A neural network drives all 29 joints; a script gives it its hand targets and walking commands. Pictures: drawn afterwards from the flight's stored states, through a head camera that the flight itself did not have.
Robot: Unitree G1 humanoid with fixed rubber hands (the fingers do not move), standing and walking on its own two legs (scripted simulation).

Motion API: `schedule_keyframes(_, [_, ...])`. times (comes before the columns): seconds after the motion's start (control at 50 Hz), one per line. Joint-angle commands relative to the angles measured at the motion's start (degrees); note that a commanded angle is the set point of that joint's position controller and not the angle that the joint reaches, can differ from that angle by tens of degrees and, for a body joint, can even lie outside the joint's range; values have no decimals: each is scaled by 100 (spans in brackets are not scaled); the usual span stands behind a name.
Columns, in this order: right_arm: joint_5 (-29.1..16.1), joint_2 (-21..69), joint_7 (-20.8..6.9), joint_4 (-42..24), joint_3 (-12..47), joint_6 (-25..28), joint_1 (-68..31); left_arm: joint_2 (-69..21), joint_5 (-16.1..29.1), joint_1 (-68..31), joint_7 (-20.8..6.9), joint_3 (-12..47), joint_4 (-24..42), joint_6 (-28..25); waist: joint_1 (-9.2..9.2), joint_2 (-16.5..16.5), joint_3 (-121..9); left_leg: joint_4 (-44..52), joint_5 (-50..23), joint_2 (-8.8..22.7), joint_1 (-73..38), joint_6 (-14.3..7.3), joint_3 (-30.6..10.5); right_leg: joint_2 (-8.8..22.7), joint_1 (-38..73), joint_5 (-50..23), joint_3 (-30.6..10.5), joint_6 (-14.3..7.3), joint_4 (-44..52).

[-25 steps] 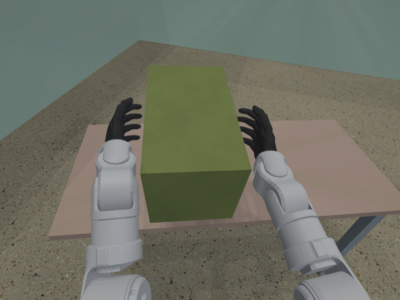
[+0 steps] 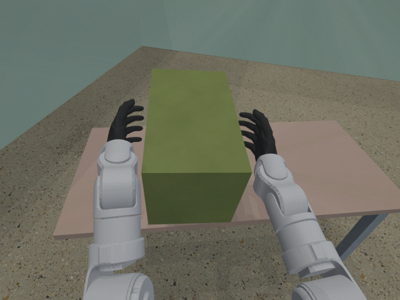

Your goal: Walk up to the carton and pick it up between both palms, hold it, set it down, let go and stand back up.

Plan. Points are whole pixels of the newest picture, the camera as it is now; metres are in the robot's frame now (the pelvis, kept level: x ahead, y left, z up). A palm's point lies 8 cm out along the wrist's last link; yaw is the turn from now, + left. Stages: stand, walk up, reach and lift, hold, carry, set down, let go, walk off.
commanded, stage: hold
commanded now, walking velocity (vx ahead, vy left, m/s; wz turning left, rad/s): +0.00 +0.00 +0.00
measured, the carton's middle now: (189, 142) +0.43 +0.02 +0.12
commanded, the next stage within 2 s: none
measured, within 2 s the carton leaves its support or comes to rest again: neither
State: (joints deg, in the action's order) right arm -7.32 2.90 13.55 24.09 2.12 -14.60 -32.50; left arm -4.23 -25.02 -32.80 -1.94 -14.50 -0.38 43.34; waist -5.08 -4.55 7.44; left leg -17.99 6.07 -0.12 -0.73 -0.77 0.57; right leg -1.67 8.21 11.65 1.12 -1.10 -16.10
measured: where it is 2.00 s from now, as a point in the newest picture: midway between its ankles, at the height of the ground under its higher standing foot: outside the picture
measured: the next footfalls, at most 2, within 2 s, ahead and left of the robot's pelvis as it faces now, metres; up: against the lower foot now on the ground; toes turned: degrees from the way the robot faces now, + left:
none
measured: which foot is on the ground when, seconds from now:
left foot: down 0.00-1.00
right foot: down 0.00-1.00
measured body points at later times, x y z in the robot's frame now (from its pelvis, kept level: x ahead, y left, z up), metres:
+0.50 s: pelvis +0.00 +0.00 +0.00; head -0.03 +0.04 +0.45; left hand +0.38 +0.15 +0.19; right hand +0.38 -0.12 +0.18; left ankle +0.06 +0.11 -0.75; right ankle -0.01 -0.10 -0.75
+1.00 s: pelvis +0.01 +0.00 +0.00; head -0.02 +0.04 +0.45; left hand +0.38 +0.15 +0.19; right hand +0.37 -0.12 +0.18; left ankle +0.06 +0.11 -0.75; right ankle -0.01 -0.10 -0.75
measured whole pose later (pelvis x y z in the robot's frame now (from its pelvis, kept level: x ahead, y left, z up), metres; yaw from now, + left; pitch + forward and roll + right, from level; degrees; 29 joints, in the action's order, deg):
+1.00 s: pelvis +0.01 +0.00 +0.00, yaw +0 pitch -11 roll +0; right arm -8.7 1.4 13.0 25.3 2.4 -13.0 -34.5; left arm -4.4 -24.2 -32.9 0.2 -13.6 0.1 42.8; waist -5.1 -4.5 6.5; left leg -18.1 6.4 -0.5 1.0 -1.1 0.8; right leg -1.3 6.6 11.9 1.0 -0.8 -16.1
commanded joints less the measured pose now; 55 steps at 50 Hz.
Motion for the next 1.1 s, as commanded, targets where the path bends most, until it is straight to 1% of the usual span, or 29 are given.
schedule_keyframes(0.0, [-133,2462,-626,-1460,1588,499,-4352,-2772,940,-3043,-849,2321,184,-296,-31,502,-2116,181,-277,86,-1446,-93,252,20,-1200,-424,487,324,471])
schedule_keyframes(0.08, [-79,2468,-638,-1245,1460,532,-4404,-2746,859,-3107,-886,2117,-18,-281,-17,454,-2124,230,-132,58,-1391,-168,293,52,-1141,-428,459,349,475])
schedule_keyframes(0.18, [-100,2472,-612,-1120,1436,581,-4422,-2729,791,-3127,-931,1996,-123,-304,-39,448,-2181,188,-262,9,-1407,-171,310,59,-1002,-707,452,393,440])
schedule_keyframes(0.2, [-58,2363,-635,-951,1382,597,-4613,-2555,820,-3262,-938,1978,-325,-364,17,428,-2004,228,-33,20,-1241,-216,310,155,-1219,-397,458,372,487])
schedule_keyframes(0.24, [54,2443,-718,-810,1259,665,-4665,-2652,846,-3384,-901,1985,-421,-475,41,472,-1983,291,216,34,-1172,-227,290,156,-1449,-56,486,330,531])
schedule_keyframes(0.26, [51,2455,-751,-858,1260,721,-4690,-2698,891,-3390,-869,2058,-362,-526,38,534,-2183,254,113,46,-1255,-207,273,153,-1497,-146,500,300,487])
schedule_keyframes(0.28, [57,2509,-766,-888,1267,753,-4717,-2728,912,-3413,-844,2089,-346,-569,14,498,-2318,210,-23,32,-1316,-221,269,147,-1471,-276,475,307,481])
schedule_keyframes(0.3, [10,2510,-764,-1044,1344,805,-4766,-2817,977,-3388,-822,2187,-244,-600,34,530,-2608,126,-282,27,-1464,-192,249,110,-1416,-530,503,311,419])
schedule_keyframes(0.32, [-47,2561,-733,-1167,1474,830,-4720,-2792,1030,-3353,-803,2284,-102,-627,-9,492,-2799,25,-628,14,-1584,-170,217,113,-1326,-933,479,338,391])
schedule_keyframes(0.34, [-95,2509,-692,-1114,1523,820,-4682,-2768,1020,-3285,-802,2255,-153,-620,-2,458,-2774,-27,-797,-16,-1637,-163,213,103,-1216,-1135,479,358,381])
schedule_keyframes(0.36, [-119,2459,-655,-1069,1549,797,-4561,-2742,996,-3194,-804,2267,-110,-613,-52,422,-2722,-51,-917,-2,-1676,-118,180,81,-1183,-1285,487,379,357])
schedule_keyframes(0.4, [-123,2396,-611,-965,1543,754,-4426,-2643,919,-3083,-834,2138,-171,-564,-14,335,-2466,7,-717,-14,-1612,-158,204,124,-1161,-1124,463,391,399])
schedule_keyframes(0.44, [-98,2342,-619,-862,1448,726,-4244,-2635,875,-3064,-851,2143,-72,-527,-87,464,-2278,60,-653,23,-1565,-141,198,134,-1216,-1043,476,369,407])
schedule_keyframes(0.46, [-135,2336,-618,-975,1477,738,-4256,-2679,881,-3008,-856,2166,30,-517,-49,479,-2357,32,-786,29,-1556,-116,194,117,-1143,-1132,469,346,386])
schedule_keyframes(0.5, [-221,2291,-586,-1185,1597,760,-4257,-2687,953,-2952,-851,2313,154,-508,-114,606,-2504,-94,-1093,21,-1730,-62,168,116,-1121,-1400,471,339,346])
schedule_keyframes(0.54, [-375,2294,-563,-1429,1761,761,-4183,-2782,1060,-2925,-799,2578,559,-525,-157,698,-2780,-232,-1568,31,-1914,45,111,43,-1092,-1679,511,319,277])
schedule_keyframes(0.56, [-411,2283,-548,-1469,1815,743,-4144,-2767,1094,-2979,-777,2701,706,-534,-218,741,-2803,-291,-1715,24,-2023,85,97,34,-1115,-1757,499,308,281])
schedule_keyframes(0.62, [-473,2208,-545,-1481,1872,658,-4040,-2729,1058,-2777,-715,2684,669,-470,-143,746,-2473,-245,-1660,62,-1846,113,53,5,-1126,-1510,498,292,310])
schedule_keyframes(0.66, [-445,2133,-569,-1504,1828,623,-3994,-2720,1028,-2672,-708,2663,642,-416,-133,733,-2357,-158,-1430,84,-1797,81,57,17,-1175,-1238,498,275,337])
schedule_keyframes(0.68, [-471,2134,-579,-1539,1818,624,-4059,-2751,1018,-2699,-705,2672,627,-403,-81,744,-2393,-143,-1348,90,-1784,58,76,0,-1188,-1141,508,262,339])
schedule_keyframes(0.72, [-508,2137,-595,-1653,1843,626,-4066,-2799,1092,-2681,-675,2787,769,-397,-123,799,-2505,-181,-1498,114,-1815,88,51,-4,-1205,-1211,491,245,332])
schedule_keyframes(0.76, [-524,2137,-598,-1683,1860,598,-4102,-2794,1125,-2739,-656,2824,806,-396,-123,761,-2575,-189,-1554,115,-1848,88,37,-29,-1172,-1247,495,245,338])
schedule_keyframes(0.78, [-534,2131,-603,-1710,1899,587,-4123,-2790,1130,-2739,-652,2789,797,-397,-72,729,-2542,-183,-1559,109,-1821,87,48,-25,-1189,-1243,489,249,336])
schedule_keyframes(0.8, [-545,2191,-594,-1739,1917,578,-4069,-2779,1156,-2730,-653,2816,861,-407,-92,681,-2623,-210,-1634,105,-1871,86,27,-20,-1150,-1369,483,268,311])
schedule_keyframes(0.88, [-380,2165,-644,-1487,1719,532,-4178,-2773,1100,-2882,-685,2654,574,-390,-97,599,-2393,-8,-920,114,-1693,24,70,2,-1319,-749,479,252,403])
schedule_keyframes(0.94, [-331,2227,-660,-1473,1689,556,-4209,-2813,1081,-2889,-697,2615,508,-403,-84,563,-2467,-53,-1010,97,-1698,-4,105,21,-1254,-918,460,263,371])
schedule_keyframes(1.02, [-292,2249,-663,-1251,1625,547,-4247,-2770,991,-2947,-741,2422,344,-402,-20,494,-2380,-13,-1009,87,-1675,-17,115,19,-1195,-931,468,279,397])
schedule_keyframes(1.06, [-297,2290,-644,-1284,1633,567,-4337,-2733,962,-2956,-775,2336,256,-397,22,453,-2358,19,-875,69,-1585,-62,155,61,-1152,-952,444,310,395])
schedule_keyframes(1.08, [-300,2318,-633,-1311,1631,579,-4339,-2721,964,-2953,-783,2347,304,-397,-31,468,-2402,-1,-970,50,-1606,-67,165,60,-1067,-1086,455,328,391])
